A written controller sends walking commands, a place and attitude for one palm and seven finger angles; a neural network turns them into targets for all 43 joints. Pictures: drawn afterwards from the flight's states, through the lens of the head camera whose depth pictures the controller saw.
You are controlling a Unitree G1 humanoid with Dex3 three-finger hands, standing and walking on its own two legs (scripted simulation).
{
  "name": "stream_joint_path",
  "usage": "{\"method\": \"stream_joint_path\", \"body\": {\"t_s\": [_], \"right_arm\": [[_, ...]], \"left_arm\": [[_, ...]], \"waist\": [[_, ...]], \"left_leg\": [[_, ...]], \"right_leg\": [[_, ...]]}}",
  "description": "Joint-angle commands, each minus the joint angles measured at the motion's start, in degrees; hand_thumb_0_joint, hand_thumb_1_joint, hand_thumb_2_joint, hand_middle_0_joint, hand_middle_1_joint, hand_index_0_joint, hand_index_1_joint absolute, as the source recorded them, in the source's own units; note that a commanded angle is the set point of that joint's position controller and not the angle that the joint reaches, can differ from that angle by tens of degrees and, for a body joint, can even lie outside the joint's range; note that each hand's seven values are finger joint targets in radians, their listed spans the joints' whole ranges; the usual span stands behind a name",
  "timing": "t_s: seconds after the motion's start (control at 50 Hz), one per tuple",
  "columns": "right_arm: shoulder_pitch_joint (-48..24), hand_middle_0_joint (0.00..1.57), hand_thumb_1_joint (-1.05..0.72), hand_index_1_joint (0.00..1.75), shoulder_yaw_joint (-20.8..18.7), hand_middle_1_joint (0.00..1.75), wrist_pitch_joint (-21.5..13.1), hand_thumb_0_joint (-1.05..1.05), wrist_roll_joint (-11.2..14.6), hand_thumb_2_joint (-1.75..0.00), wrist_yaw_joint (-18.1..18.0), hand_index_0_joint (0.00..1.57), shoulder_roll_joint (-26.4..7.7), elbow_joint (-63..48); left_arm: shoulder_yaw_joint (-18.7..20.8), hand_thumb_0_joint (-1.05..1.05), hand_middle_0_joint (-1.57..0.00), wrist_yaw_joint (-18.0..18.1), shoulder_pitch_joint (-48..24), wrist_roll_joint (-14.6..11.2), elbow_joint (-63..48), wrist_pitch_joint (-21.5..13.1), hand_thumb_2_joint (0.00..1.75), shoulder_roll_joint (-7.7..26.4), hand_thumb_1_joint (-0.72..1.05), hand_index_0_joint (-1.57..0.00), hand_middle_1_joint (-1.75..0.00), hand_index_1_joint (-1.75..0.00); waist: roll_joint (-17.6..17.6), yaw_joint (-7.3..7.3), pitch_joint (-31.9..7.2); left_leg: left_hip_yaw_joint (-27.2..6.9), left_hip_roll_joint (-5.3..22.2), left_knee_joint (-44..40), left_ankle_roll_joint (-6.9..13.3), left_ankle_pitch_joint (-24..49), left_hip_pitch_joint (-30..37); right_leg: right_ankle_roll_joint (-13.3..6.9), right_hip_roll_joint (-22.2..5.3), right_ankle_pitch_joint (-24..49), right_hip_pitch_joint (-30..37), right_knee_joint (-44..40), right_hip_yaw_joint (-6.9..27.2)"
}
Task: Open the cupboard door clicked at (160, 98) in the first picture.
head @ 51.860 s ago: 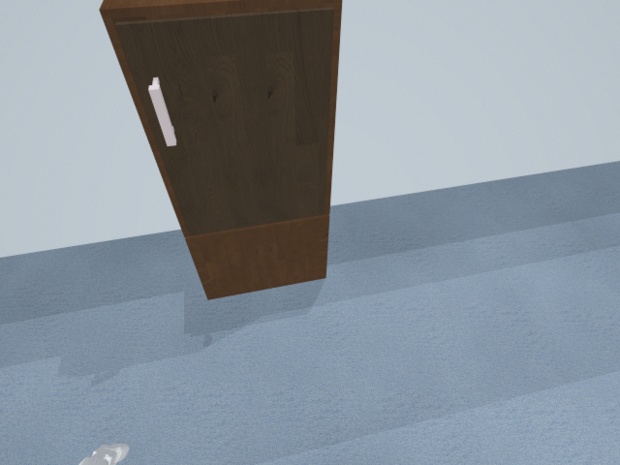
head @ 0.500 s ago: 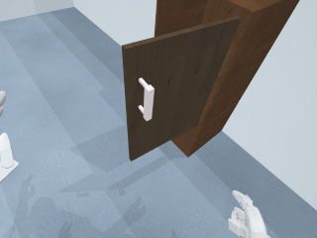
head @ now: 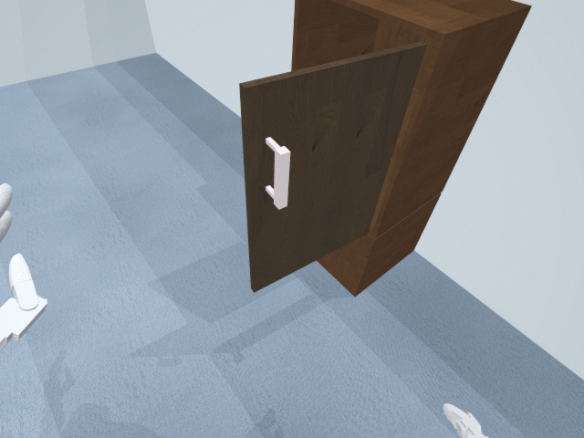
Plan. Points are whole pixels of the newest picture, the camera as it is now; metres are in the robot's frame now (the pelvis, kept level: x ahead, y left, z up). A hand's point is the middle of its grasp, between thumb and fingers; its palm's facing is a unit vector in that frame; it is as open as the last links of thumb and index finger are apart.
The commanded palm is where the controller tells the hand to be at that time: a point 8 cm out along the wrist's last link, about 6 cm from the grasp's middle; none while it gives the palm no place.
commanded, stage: stop stepping back and stand still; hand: left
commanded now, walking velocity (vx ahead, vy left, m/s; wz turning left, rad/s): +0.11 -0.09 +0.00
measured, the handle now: (275, 173) +0.57 +0.05 +0.05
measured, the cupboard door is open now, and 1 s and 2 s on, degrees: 84 84 84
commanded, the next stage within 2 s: let the arm hang, fingers relaxed in 0.12 s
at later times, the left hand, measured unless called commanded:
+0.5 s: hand out of the picture +0.07 +0.15 -0.16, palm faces +0.08 -0.99 -0.14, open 7.2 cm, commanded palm none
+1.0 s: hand out of the picture -0.02 +0.18 -0.16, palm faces +0.08 -0.97 -0.24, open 7.4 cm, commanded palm none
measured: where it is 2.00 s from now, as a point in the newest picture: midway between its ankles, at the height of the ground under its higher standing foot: outside the picture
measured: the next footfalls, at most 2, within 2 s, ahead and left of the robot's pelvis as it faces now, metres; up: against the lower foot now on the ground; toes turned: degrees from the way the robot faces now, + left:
none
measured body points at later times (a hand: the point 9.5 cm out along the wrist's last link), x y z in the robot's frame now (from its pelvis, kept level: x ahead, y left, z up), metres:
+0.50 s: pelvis -0.02 -0.01 -0.01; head +0.00 +0.00 +0.44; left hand +0.06 +0.20 -0.15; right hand +0.07 -0.25 -0.14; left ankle +0.00 +0.11 -0.73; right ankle +0.03 -0.11 -0.73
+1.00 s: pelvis -0.02 -0.01 +0.01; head +0.00 -0.02 +0.46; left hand -0.03 +0.23 -0.14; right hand -0.04 -0.21 -0.16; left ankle +0.00 +0.11 -0.73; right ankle +0.03 -0.11 -0.73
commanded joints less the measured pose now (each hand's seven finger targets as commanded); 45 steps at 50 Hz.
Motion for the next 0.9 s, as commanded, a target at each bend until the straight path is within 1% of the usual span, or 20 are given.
{"method": "stream_joint_path", "body": {"t_s": [0.0, 0.06, 0.1, 0.14, 0.18, 0.2, 0.22, 0.26, 0.28, 0.3, 0.34, 0.38, 0.4, 0.44, 0.48, 0.52, 0.56, 0.64, 0.7, 0.88], "right_arm": [[-7.8, 0.20, -0.90, 0.30, -2.0, 0.30, -4.1, 0.00, -0.3, -0.90, -0.1, 0.20, -6.2, -10.1], [-7.1, 0.20, -0.90, 0.30, -2.1, 0.30, -4.8, 0.00, -0.1, -0.90, 0.1, 0.20, -6.9, -9.4], [-7.1, 0.20, -0.90, 0.30, -2.3, 0.30, -4.7, 0.00, 0.3, -0.90, 0.4, 0.20, -7.2, -9.3], [-6.9, 0.20, -0.90, 0.30, -2.3, 0.30, -4.4, 0.00, 0.4, -0.90, 0.5, 0.20, -6.8, -9.1], [-7.1, 0.20, -0.90, 0.30, -2.4, 0.30, -3.9, 0.00, 0.3, -0.90, 0.7, 0.20, -6.6, -9.0], [-8.1, 0.20, -0.90, 0.30, -4.8, 0.30, -3.6, 0.00, -0.1, -0.90, 5.4, 0.20, -12.0, 4.3], [-3.1, 0.20, -0.90, 0.30, -4.6, 0.30, -0.6, 0.00, -0.2, -0.90, 5.1, 0.20, -7.4, 4.6], [-1.9, 0.20, -0.90, 0.30, -3.7, 0.30, 2.1, 0.00, -1.0, -0.90, 4.8, 0.20, -7.1, 4.0], [-3.0, 0.20, -0.90, 0.30, -3.1, 0.30, 3.2, 0.00, -1.3, -0.90, 4.8, 0.20, -7.3, 3.7], [-3.7, 0.20, -0.90, 0.30, -2.8, 0.30, 3.8, 0.00, -1.6, -0.90, 4.7, 0.20, -7.7, 3.4], [-4.4, 0.20, -0.90, 0.30, -2.5, 0.30, 4.7, 0.00, -1.9, -0.90, 4.8, 0.20, -7.6, 4.2], [-4.1, 0.20, -0.90, 0.30, -2.1, 0.30, 5.4, 0.00, -2.0, -0.90, 4.6, 0.20, -7.1, 5.9], [-3.9, 0.20, -0.90, 0.30, -1.9, 0.30, 5.5, 0.00, -1.9, -0.90, 4.5, 0.20, -6.7, 7.0], [-4.3, 0.20, -0.90, 0.30, -1.3, 0.30, 5.7, 0.00, -1.7, -0.90, 4.3, 0.20, -6.0, 9.1], [-4.3, 0.20, -0.90, 0.30, -0.9, 0.30, 5.9, 0.00, -1.4, -0.90, 4.0, 0.20, -5.2, 11.3], [-3.1, 0.20, -0.90, 0.30, -1.4, 0.30, 6.2, 0.00, -1.7, -0.90, 3.6, 0.20, -4.3, 12.3], [-2.0, 0.20, -0.90, 0.30, -1.4, 0.30, 6.8, 0.00, -1.6, -0.90, 3.6, 0.20, -3.9, 14.1], [2.3, 0.20, -0.90, 0.30, -1.7, 0.30, 7.4, 0.00, -1.4, -0.90, 3.5, 0.20, -3.3, 17.2], [4.7, 0.20, -0.90, 0.30, -1.7, 0.30, 7.6, 0.00, -1.4, -0.90, 3.4, 0.20, -3.0, 19.3], [6.8, 0.20, -0.90, 0.30, -1.3, 0.30, 7.0, 0.00, -1.3, -0.90, 3.2, 0.20, -1.4, 23.1]], "left_arm": [[9.7, 0.00, -0.20, 0.6, 0.8, -0.2, -14.4, -3.9, 0.90, 11.9, 0.90, -0.20, -0.30, -0.30], [8.4, 0.00, -0.20, 0.4, 1.6, -0.4, -11.9, -4.0, 0.90, 10.3, 0.90, -0.20, -0.30, -0.30], [7.5, 0.00, -0.20, -0.1, 1.2, -0.8, -9.8, -3.8, 0.90, 9.4, 0.90, -0.20, -0.30, -0.30], [7.0, 0.00, -0.20, -0.3, 1.3, -1.2, -7.2, -3.5, 0.90, 9.0, 0.90, -0.20, -0.30, -0.30], [6.4, 0.00, -0.20, -0.4, -0.4, -1.2, -7.0, -3.3, 0.90, 9.0, 0.90, -0.20, -0.30, -0.30], [-16.1, 0.00, -0.20, -8.4, -5.1, 4.2, 33.2, 6.8, 0.90, -0.5, 0.90, -0.20, -0.30, -0.30], [-16.0, 0.00, -0.20, -9.4, -4.0, 3.3, 34.7, 10.6, 0.90, -3.7, 0.90, -0.20, -0.30, -0.30], [-16.8, 0.00, -0.20, -9.9, -5.2, 2.9, 36.3, 11.9, 0.90, -5.6, 0.90, -0.20, -0.30, -0.30], [-17.0, 0.00, -0.20, -10.0, -7.1, 3.2, 38.6, 11.9, 0.90, -5.0, 0.90, -0.20, -0.30, -0.30], [-17.2, 0.00, -0.20, -10.0, -8.9, 3.3, 41.3, 11.8, 0.90, -4.3, 0.90, -0.20, -0.30, -0.30], [-17.8, 0.00, -0.20, -9.7, -12.2, 3.3, 47.8, 11.7, 0.90, -3.5, 0.90, -0.20, -0.30, -0.30], [-18.5, 0.00, -0.20, -9.2, -13.7, 2.9, 54.6, 11.7, 0.90, -3.4, 0.90, -0.20, -0.30, -0.30], [-18.9, 0.00, -0.20, -9.1, -14.1, 2.7, 57.8, 11.7, 0.90, -3.4, 0.90, -0.20, -0.30, -0.30], [-19.6, 0.00, -0.20, -8.7, -13.9, 2.3, 63.8, 11.5, 0.90, -3.8, 0.90, -0.20, -0.30, -0.30], [-19.9, 0.00, -0.20, -8.5, -12.6, 1.9, 69.4, 11.3, 0.90, -4.2, 0.90, -0.20, -0.30, -0.30], [-19.0, 0.00, -0.20, -8.1, -11.6, 2.2, 72.1, 11.2, 0.90, -5.9, 0.90, -0.20, -0.30, -0.30], [-19.6, 0.00, -0.20, -8.3, -12.6, 1.9, 75.1, 11.3, 0.90, -5.6, 0.90, -0.20, -0.30, -0.30], [-19.8, 0.00, -0.20, -8.5, -14.0, 1.8, 79.7, 11.3, 0.90, -5.3, 0.90, -0.20, -0.30, -0.30], [-19.9, 0.00, -0.20, -8.4, -14.4, 1.7, 82.3, 11.5, 0.90, -5.6, 0.90, -0.20, -0.30, -0.30], [-19.9, 0.00, -0.20, -8.1, -12.7, 1.6, 86.8, 11.6, 0.90, -6.9, 0.90, -0.20, -0.30, -0.30]], "waist": [[12.1, 1.32, -1.0], [10.4, 0.87, -0.9], [7.2, 0.69, -2.0], [4.1, 0.68, -0.5], [-0.5, 0.48, 0.0], [-1.6, -1.58, 1.8], [-1.1, -1.69, -1.9], [-1.6, -0.52, -1.6], [-4.2, 0.06, 0.2], [-8.3, 0.42, 1.2], [-10.3, 0.40, 0.8], [-9.5, 0.50, -0.7], [-5.9, 0.50, -1.7], [5.3, 1.13, -2.4], [11.4, 1.69, -3.4], [14.5, 1.90, -3.3], [13.9, 1.76, -1.4], [3.8, 1.03, 2.7], [0.2, 0.63, 5.0], [1.2, 1.15, 4.4]], "left_leg": [[-13.7, 12.2, -15.0, 5.1, 3.8, -6.2], [-8.4, 9.9, -10.0, 3.4, 10.0, -6.0], [-5.1, 7.2, -8.0, 1.9, 6.3, -7.8], [-4.1, 5.2, -7.5, 1.1, -2.9, -9.9], [-2.5, 2.6, -3.3, 0.7, -5.6, -7.5], [-2.9, 2.9, 9.4, 0.1, 3.7, -7.6], [-3.0, 2.6, 7.1, -0.1, 7.8, -0.2], [-5.3, 4.2, 3.5, 1.6, 3.6, -3.3], [-7.1, 4.7, 1.9, 2.8, 2.1, -6.2], [-8.0, 4.5, 1.6, 3.2, 2.4, -7.9], [-8.1, 3.5, 0.6, 2.8, 5.7, -6.9], [-6.9, 2.7, 0.2, 1.9, 7.7, -4.5], [-6.6, 2.4, -0.7, 1.6, 8.7, -3.2], [-7.4, 3.6, -4.0, 1.4, 9.3, -3.1], [-7.3, 3.8, -5.9, 1.1, 6.7, -4.0], [-7.5, 4.0, -7.0, 1.0, 2.3, -4.7], [-7.4, 3.9, -8.3, 0.9, -1.5, -6.1], [-6.4, 3.2, -8.2, 0.8, -4.2, -5.3], [-6.1, 3.1, -8.1, 1.0, -4.2, -3.8], [-6.6, 3.8, -10.8, 1.6, -3.5, -4.3]], "right_leg": [[1.3, 0.9, -4.5, 5.0, 3.4, -0.9], [1.0, 0.6, 3.8, 8.2, -2.5, -0.8], [0.2, -0.3, 8.9, 11.0, -3.3, 2.0], [-0.6, -1.9, 5.8, 9.9, -5.5, 6.0], [-1.8, -4.6, -1.0, 4.7, -10.8, 11.7], [-3.9, -11.8, 12.2, -4.3, -4.7, 10.2], [-4.9, -11.1, 15.1, -7.5, -4.4, 10.7], [-2.9, -8.0, 1.1, -8.6, -2.9, 5.7], [-2.2, -6.6, -2.9, -8.1, -2.8, 5.1], [-2.0, -6.1, -3.1, -6.5, -3.6, 5.5], [-2.5, -6.9, -0.9, -4.5, -5.3, 6.7], [-2.7, -7.4, 1.7, -2.5, -6.4, 7.7], [-2.7, -7.5, 3.1, -1.1, -6.5, 7.8], [-2.0, -6.2, 4.0, 2.1, -6.0, 6.8], [-1.8, -5.7, 3.5, 5.8, -6.8, 6.5], [-2.1, -5.3, 1.7, 7.3, -8.6, 5.0], [-2.2, -5.4, -0.8, 7.1, -10.1, 5.3], [-2.5, -6.4, -8.0, 3.4, -14.4, 6.4], [-2.5, -6.5, -11.5, 0.1, -15.9, 6.9], [-2.0, -5.7, -8.3, 1.9, -13.8, 5.9]]}}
